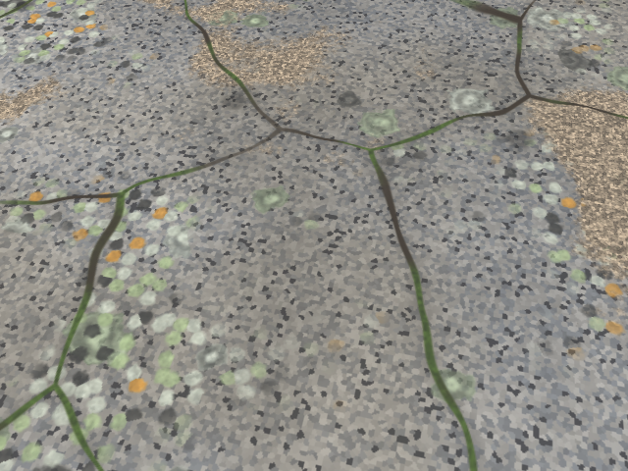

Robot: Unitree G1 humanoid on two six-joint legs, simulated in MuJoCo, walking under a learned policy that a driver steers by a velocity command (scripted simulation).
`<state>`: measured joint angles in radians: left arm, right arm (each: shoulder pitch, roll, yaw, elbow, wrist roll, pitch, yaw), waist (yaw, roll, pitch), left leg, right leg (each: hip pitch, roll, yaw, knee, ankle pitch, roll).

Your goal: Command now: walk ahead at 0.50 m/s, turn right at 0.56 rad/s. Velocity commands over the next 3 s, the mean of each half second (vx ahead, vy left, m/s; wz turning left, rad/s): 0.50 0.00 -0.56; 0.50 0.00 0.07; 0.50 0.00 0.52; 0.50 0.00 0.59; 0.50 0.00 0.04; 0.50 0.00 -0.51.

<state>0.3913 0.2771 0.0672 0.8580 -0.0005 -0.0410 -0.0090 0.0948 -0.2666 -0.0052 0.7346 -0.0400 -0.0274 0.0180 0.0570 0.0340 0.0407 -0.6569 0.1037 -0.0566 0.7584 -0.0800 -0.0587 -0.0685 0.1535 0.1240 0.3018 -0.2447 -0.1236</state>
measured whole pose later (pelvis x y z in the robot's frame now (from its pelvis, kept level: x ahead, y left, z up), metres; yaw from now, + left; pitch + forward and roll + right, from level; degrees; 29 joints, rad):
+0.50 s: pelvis +0.26 +0.03 +0.00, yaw -17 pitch +1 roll +1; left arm 0.13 0.29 0.05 0.72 0.04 0.00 -0.07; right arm 0.40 -0.26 -0.04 0.85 -0.02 -0.08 0.01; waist -0.05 -0.05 0.03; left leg -0.03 -0.01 0.17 0.25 -0.25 0.03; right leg -0.66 -0.04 0.03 0.88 -0.10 -0.03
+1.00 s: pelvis +0.50 -0.09 +0.00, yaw -12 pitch +0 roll -1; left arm 0.38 0.23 0.04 0.91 0.02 -0.09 0.01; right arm 0.23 -0.26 -0.06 0.86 -0.03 0.00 0.05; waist 0.02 0.04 0.03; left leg -0.66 0.09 0.00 0.91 -0.06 0.03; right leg 0.01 0.05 -0.19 0.22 -0.24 -0.07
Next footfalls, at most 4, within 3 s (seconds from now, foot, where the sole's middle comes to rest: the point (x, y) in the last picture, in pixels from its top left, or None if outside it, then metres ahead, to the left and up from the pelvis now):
0.14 left None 0.26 0.13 -0.78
0.66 right None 0.45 -0.15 -0.78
1.20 left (373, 333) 0.78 -0.04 -0.78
1.72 right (430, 232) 1.09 -0.19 -0.78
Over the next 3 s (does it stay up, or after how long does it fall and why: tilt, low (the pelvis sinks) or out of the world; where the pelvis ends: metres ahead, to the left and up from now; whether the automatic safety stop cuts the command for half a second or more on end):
stays up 1.53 0.10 0.00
